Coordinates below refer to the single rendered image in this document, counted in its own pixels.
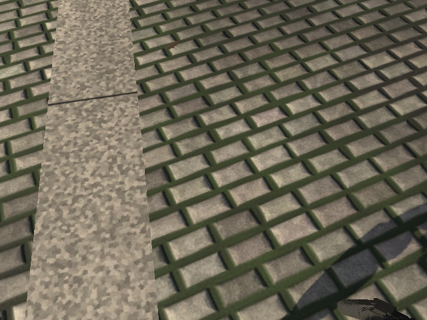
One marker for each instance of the robot right hand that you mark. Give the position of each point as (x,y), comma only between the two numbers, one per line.
(376,309)

